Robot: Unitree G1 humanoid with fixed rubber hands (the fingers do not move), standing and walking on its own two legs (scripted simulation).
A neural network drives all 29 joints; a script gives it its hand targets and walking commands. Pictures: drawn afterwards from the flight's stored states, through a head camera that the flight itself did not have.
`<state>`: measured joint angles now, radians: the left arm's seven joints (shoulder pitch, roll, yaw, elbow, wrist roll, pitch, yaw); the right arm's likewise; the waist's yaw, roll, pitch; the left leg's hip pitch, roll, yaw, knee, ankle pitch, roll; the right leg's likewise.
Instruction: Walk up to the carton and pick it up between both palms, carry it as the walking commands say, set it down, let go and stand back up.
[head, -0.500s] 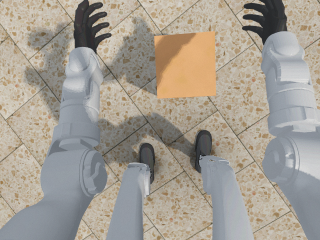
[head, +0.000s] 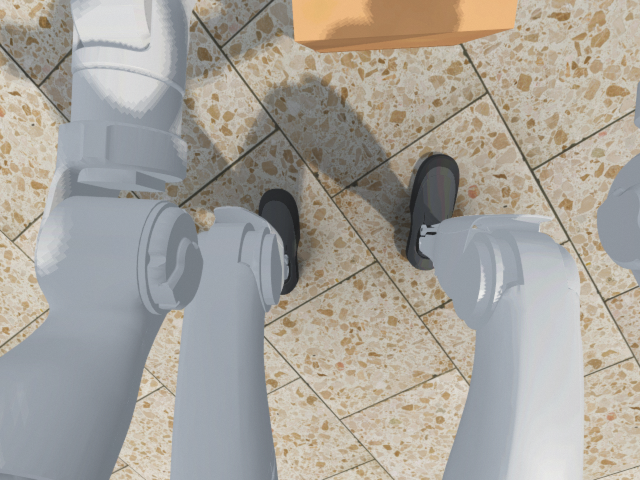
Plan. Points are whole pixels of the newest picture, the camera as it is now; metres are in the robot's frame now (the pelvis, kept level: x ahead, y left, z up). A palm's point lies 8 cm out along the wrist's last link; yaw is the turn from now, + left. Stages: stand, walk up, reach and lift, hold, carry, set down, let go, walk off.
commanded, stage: reach and lift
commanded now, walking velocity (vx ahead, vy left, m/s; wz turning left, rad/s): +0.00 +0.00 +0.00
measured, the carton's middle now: out of the picture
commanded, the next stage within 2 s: none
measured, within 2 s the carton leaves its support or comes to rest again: neither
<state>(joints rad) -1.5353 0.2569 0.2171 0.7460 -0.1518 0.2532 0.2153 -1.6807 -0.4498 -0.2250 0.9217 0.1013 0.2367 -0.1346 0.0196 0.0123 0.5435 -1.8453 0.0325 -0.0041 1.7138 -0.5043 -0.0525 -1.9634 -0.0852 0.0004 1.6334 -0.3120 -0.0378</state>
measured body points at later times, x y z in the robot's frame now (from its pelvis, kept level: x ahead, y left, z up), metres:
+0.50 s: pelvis +0.00 +0.01 -0.09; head +0.39 -0.01 +0.11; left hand +0.59 +0.14 -0.28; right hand +0.60 -0.20 -0.28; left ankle +0.11 +0.15 -0.47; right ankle +0.17 -0.12 -0.47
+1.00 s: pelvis +0.00 +0.01 -0.12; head +0.40 -0.02 +0.07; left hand +0.59 +0.14 -0.32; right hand +0.61 -0.20 -0.32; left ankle +0.11 +0.15 -0.47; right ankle +0.17 -0.12 -0.47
